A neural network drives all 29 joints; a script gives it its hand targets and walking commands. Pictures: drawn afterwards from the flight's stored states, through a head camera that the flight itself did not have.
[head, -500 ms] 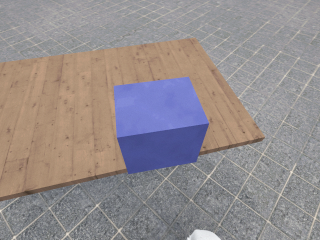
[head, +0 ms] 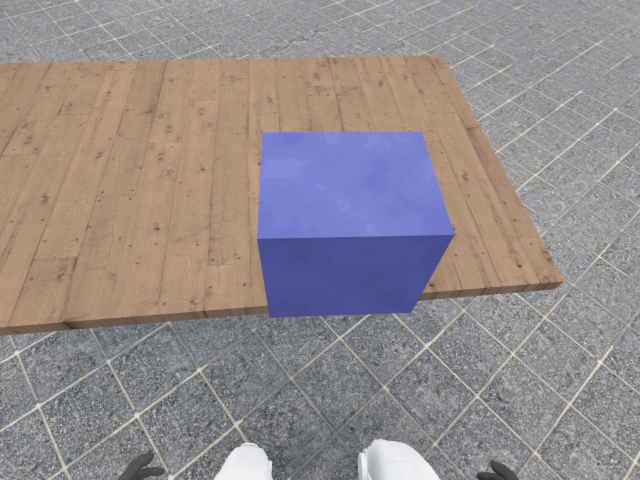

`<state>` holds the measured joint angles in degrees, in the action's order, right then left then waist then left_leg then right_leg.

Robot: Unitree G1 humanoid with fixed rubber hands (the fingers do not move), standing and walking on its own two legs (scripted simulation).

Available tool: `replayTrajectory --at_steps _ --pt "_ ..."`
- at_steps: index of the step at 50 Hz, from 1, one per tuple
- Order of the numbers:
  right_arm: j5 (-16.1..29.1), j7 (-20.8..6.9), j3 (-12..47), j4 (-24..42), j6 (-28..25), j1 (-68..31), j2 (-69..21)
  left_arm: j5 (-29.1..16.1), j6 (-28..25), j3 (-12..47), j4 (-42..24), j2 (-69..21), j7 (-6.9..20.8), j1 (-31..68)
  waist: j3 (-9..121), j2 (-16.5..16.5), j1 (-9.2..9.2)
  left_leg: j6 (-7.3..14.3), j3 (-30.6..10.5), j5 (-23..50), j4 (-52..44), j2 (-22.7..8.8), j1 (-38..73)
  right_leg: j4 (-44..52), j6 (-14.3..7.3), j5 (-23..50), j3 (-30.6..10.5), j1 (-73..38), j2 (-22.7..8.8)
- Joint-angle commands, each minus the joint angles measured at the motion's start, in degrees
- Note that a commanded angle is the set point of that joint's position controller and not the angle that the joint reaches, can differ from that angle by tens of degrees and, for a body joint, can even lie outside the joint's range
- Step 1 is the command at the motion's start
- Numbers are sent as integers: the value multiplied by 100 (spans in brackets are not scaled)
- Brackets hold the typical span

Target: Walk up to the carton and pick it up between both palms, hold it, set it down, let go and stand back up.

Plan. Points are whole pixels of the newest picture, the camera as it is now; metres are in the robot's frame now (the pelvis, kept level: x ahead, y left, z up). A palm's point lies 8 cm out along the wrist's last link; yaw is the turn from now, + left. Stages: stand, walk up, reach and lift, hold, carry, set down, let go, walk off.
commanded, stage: walk up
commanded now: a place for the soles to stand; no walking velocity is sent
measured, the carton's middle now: (342, 229) +0.40 -0.02 +0.06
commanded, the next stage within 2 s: reach and lift in 1.80 s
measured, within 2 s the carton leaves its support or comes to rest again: neither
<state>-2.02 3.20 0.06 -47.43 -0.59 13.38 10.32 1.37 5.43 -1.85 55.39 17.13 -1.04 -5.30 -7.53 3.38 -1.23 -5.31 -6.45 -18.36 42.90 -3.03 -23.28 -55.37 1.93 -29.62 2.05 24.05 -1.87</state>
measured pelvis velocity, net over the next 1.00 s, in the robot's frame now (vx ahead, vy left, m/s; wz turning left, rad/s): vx -0.01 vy -0.03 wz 0.10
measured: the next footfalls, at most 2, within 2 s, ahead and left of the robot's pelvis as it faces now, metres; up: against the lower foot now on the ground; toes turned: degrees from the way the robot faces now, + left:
right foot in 0.04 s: +0.04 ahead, -0.13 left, +0.00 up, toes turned -1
left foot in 0.32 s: +0.01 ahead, +0.09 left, +0.00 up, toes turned +5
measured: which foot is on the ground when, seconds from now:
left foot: down 0.00-0.08, up 0.10-0.30, down 0.32-1.00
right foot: up 0.00-0.02, down 0.04-1.00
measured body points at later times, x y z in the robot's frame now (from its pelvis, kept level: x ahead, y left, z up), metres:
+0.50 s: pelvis -0.02 -0.04 +0.03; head -0.02 -0.04 +0.48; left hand +0.01 +0.19 -0.13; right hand +0.06 -0.27 -0.12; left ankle -0.03 +0.09 -0.71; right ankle +0.00 -0.13 -0.71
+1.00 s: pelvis -0.01 -0.03 +0.03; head -0.01 -0.03 +0.48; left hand -0.03 +0.21 -0.13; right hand -0.01 -0.27 -0.12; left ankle -0.03 +0.09 -0.71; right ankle +0.00 -0.13 -0.71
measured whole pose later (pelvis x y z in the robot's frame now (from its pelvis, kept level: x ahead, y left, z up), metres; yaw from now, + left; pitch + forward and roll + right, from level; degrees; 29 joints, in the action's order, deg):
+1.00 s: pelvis -0.01 -0.03 +0.03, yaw +6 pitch -2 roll -1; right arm -0.6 0.9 2.8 -61.2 -1.2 20.0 11.5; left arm 1.0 0.1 2.4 61.9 11.9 -0.2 -16.1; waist -2.7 -0.5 -0.3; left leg -0.2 -1.8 -16.4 29.7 -0.6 -11.1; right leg -26.9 -1.9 -14.7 8.4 10.1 -0.5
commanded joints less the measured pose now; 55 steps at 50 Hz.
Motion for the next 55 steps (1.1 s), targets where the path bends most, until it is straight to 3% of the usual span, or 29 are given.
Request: replayTrajectory --at_steps 1,2,3,4,5,6,7,9,10,11,12,13,15,17,18,19,20,22,23,25,27,31,37,39,42,44,45,52,55 --pt "-23 11 -407 384 -55 -236 1460 -57 -322 -8 -414 -109 34 -813 1341 -1797 247 1262 -1001 2845 -925 -1004 625 2159 -177 891 -38 -1030 -55" --pt "15 -15 -389 334 18 -44 1343 -57 -379 -20 -307 -36 20 -1107 1582 -1104 328 1033 -870 2237 -333 -739 438 3216 -227 1704 -316 -1791 -169" --pt "54 -36 -286 326 41 131 982 -25 -450 -99 -347 341 52 -1224 1544 -222 306 715 -313 873 475 -122 -375 3334 -293 2624 -1306 -2409 -911" --pt "98 -29 -174 486 70 212 574 -53 -440 -165 -425 904 88 -1039 1328 1065 184 445 188 -1506 824 576 -1169 3327 -580 4396 -2069 -2358 -1756" --pt "138 58 -258 281 113 368 827 -33 -382 -219 -508 1099 74 -764 1473 1143 325 476 9 -2162 1590 351 -537 3579 -1440 3151 -2768 -1248 -2324" --pt "86 102 -249 256 131 157 912 -75 -357 -227 -636 949 67 -393 942 983 236 498 -62 -2034 2034 237 -560 3734 -1607 2473 -2809 -727 -2296" --pt "73 49 -279 272 129 -9 917 -46 -359 -173 -658 595 56 -153 535 664 162 529 19 -1847 2120 289 -492 3801 -1520 2478 -1982 -569 -1922" --pt "104 -40 -261 185 56 63 793 -21 -460 -89 -704 399 1 -262 408 316 60 535 36 -1287 1609 223 -458 3430 -1216 3994 -1051 -1012 -1404" --pt "80 -66 -258 159 57 154 736 29 -507 -43 -661 381 7 -407 601 251 84 500 60 -1098 1131 185 -380 3254 -1184 4261 -1004 -1351 -1368" --pt "92 -99 -238 17 45 264 671 14 -538 -22 -574 440 45 -508 882 262 61 451 242 -1085 638 144 96 3201 -1117 3966 -927 -1340 -1273" --pt "91 -109 -216 31 4 313 607 -21 -552 -17 -548 432 100 -421 1093 636 49 449 447 -897 -93 78 276 3086 -1121 3876 -930 -1599 -1241" --pt "79 -107 -219 2 -19 265 594 -30 -566 -23 -560 447 106 -373 1035 539 69 431 552 -529 -660 102 595 2955 -1113 3792 -858 -1457 -1204" --pt "88 -129 -232 -70 -78 336 691 -66 -615 62 -465 305 113 -571 982 151 -16 577 185 1191 -1676 -32 1631 2770 -811 3895 -708 -924 -1087" --pt "59 -133 -270 -246 -113 500 1047 -90 -660 88 -456 160 76 -893 1261 -246 157 895 -325 3080 -1328 -526 2133 2308 -593 3300 -336 -727 -645" --pt "112 -145 -252 -259 -113 408 1097 -81 -661 177 -448 -142 108 -952 1243 -436 240 1075 -247 2779 -1437 -633 1924 2626 -438 2375 -313 -803 -459" --pt "131 -191 -260 -352 -100 211 1139 -37 -670 227 -371 -253 108 -995 945 -818 255 1100 -353 1724 -1582 -646 1084 3000 -407 1998 -267 -1360 -446" --pt "200 -218 -189 -377 -63 177 948 -6 -662 208 -363 -92 90 -864 629 -802 191 958 -193 860 -1653 -418 503 3204 -439 1746 -429 -1601 -522" --pt "131 -237 -103 -386 -1 209 796 -8 -638 136 -274 294 76 -874 299 -479 133 728 170 432 -1624 -56 625 3648 -620 1251 -949 -1265 -907" --pt "111 -222 -73 -485 -3 287 732 -17 -614 105 -171 400 103 -858 188 -328 55 718 245 304 -1655 -59 763 3835 -666 782 -871 -1052 -929" --pt "85 -228 -85 -605 -57 325 833 -37 -603 163 -74 302 93 -974 75 -443 122 746 140 354 -1694 -61 834 3958 -603 603 -769 -949 -857" --pt "140 -250 -48 -692 -107 531 803 -25 -633 194 10 299 68 -965 54 -293 49 723 76 393 -1853 -103 897 4029 -519 584 -694 -905 -839" --pt "174 -215 -7 -844 -167 617 933 -42 -664 246 116 168 102 -996 159 -434 147 787 -143 153 -2117 -224 470 3651 -477 998 -373 -1473 -547" --pt "137 -203 75 -967 -165 709 805 -56 -615 226 258 221 71 -1164 55 -391 192 784 -61 -80 -2165 -156 302 3750 -499 619 -402 -1411 -592" --pt "141 -192 77 -1051 -165 782 879 -21 -611 242 239 175 73 -1115 -13 -352 94 795 -79 22 -2164 -174 399 3755 -468 748 -408 -1291 -554" --pt "143 -205 84 -1063 -159 758 932 -34 -657 286 348 161 70 -1307 84 -390 229 796 -167 54 -2183 -155 252 3631 -487 880 -303 -1538 -536" --pt "149 -213 113 -1112 -178 880 832 -48 -655 266 380 201 72 -1312 193 -211 147 774 -24 424 -2002 -120 498 3762 -506 871 -415 -1463 -591" --pt "107 -194 115 -1093 -192 902 863 -24 -635 262 363 193 66 -1239 289 -345 94 793 -6 373 -2007 -138 606 3720 -544 885 -418 -1445 -583" --pt "136 -172 170 -1194 -150 897 763 -24 -629 305 414 205 22 -1324 18 -484 197 778 -31 810 -1924 -137 455 3565 -470 1327 -267 -1543 -548" --pt "166 -153 156 -1200 -178 911 873 -28 -675 327 461 172 25 -1347 183 -420 137 806 -108 1430 -1843 -249 600 3519 -469 2033 -159 -1712 -551"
